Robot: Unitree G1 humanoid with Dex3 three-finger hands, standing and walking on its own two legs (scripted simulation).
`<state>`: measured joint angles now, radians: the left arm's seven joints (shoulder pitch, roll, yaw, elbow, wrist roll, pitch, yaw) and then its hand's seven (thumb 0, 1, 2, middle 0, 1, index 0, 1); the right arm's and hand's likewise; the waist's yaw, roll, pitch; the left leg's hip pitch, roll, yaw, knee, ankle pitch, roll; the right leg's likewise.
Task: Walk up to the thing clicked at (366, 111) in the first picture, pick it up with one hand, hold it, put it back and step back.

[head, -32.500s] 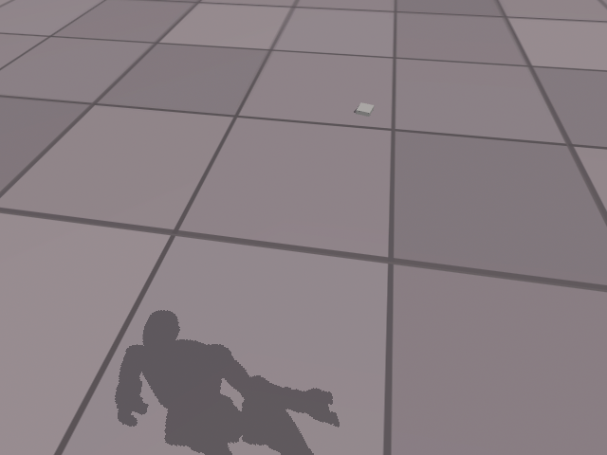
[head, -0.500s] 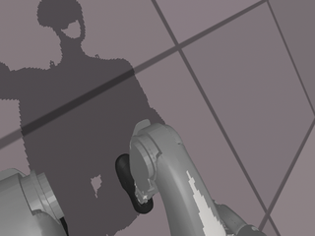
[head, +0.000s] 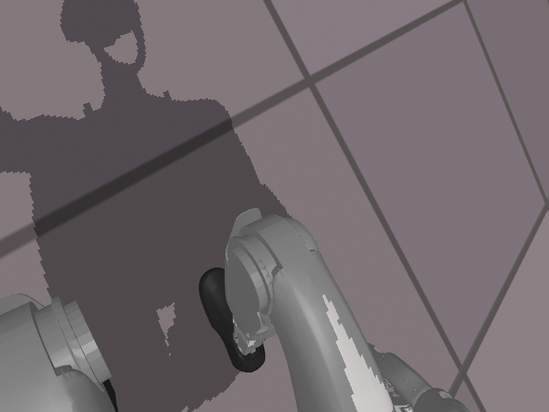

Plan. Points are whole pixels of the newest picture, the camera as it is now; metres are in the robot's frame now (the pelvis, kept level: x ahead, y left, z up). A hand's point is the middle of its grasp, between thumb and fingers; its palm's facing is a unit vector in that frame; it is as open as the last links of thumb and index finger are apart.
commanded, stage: open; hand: left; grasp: from above
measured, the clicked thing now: out of the picture +0.45 +0.36 -0.29
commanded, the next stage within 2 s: withdraw in 0.34 s
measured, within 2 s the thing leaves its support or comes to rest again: neither
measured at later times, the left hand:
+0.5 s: hand out of the picture +0.45 +0.35 -0.25, palm faces -0.47 -0.12 -0.88, open 13.8 cm
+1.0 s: hand out of the picture +0.47 +0.39 -0.10, palm faces -0.43 -0.10 -0.89, open 13.9 cm
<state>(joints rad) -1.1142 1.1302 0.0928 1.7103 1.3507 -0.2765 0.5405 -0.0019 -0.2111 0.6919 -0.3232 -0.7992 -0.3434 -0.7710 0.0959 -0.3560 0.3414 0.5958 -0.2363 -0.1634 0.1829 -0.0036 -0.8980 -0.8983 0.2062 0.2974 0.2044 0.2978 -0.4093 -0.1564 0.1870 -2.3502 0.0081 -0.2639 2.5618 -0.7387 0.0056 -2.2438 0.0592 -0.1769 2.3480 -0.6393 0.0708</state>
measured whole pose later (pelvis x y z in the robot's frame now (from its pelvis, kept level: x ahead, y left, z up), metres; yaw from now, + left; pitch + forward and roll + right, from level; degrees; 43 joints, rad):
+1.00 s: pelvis +0.00 +0.00 +0.04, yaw +5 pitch +35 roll -12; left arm -1.06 0.90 0.02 1.27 1.17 -0.08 0.13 0.00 -0.48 0.98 -0.10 -1.00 -0.10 -0.99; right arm 0.16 -0.32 0.16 0.58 -0.12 -0.01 0.18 0.00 -0.90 -0.90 0.21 0.30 0.20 0.30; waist -0.28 0.01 0.00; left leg -2.31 -0.01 -0.17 2.39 -0.70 0.02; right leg -2.21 0.02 -0.11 2.25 -0.65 0.05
